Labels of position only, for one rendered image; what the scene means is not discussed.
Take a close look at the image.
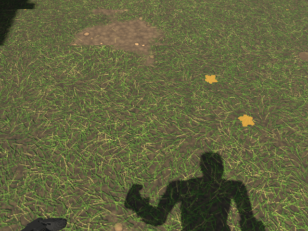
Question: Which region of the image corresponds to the left robot hand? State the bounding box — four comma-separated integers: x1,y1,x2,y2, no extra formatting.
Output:
20,218,67,231

